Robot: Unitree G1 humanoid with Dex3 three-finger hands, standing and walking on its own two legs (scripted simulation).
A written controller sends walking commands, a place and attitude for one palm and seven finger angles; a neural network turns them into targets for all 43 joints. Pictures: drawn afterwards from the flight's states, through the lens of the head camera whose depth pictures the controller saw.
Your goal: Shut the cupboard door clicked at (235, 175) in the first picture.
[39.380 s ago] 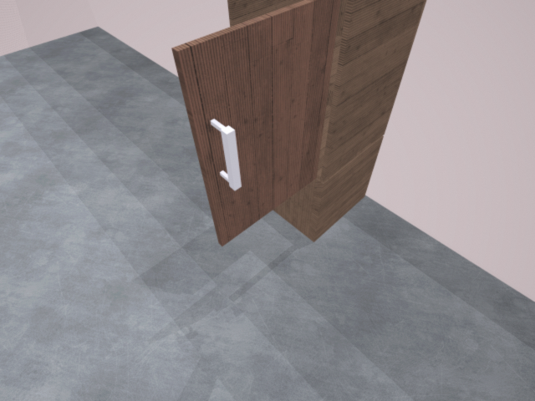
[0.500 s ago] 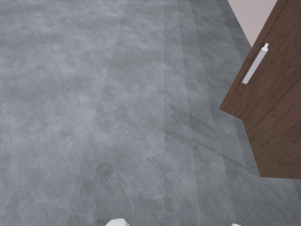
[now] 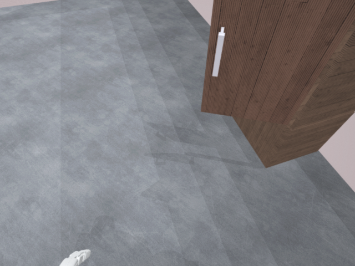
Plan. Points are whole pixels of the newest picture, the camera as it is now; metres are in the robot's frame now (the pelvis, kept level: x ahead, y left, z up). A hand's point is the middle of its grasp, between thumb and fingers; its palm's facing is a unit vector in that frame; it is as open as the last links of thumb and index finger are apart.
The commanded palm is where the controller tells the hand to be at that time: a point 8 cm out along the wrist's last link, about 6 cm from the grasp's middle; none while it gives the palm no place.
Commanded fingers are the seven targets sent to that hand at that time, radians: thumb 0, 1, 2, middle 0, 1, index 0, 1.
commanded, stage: turn to face it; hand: left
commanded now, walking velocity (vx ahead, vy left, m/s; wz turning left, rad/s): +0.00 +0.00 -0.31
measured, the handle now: (218, 52) +0.80 -0.12 +0.02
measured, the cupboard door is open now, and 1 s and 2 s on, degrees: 59 59 59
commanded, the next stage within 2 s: take the last steps up to it in 0.24 s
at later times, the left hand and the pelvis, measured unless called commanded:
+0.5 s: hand out of the picture +0.10 +0.19 -0.17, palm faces -0.10 -0.98 -0.16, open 7.4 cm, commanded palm none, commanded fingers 0.00 0.90 0.90 -0.20 -0.30 -0.20 -0.30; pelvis +0.04 +0.01 +0.01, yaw -9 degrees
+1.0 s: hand (171, 206) +0.30 +0.03 -0.15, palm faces -0.28 -0.94 -0.20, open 7.3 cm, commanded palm none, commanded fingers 0.00 0.90 0.90 -0.20 -0.30 -0.20 -0.30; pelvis +0.14 -0.12 +0.00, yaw -15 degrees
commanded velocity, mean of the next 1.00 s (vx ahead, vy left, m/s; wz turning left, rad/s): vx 0.20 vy -0.08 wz -0.16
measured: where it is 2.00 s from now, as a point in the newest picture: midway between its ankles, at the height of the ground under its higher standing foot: (220, 249)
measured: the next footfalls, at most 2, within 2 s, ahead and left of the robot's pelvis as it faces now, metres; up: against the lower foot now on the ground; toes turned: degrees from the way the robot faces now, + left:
left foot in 0.42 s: +0.09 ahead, +0.11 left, +0.00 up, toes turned -3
right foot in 0.92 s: +0.19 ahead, -0.24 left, +0.00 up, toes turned -20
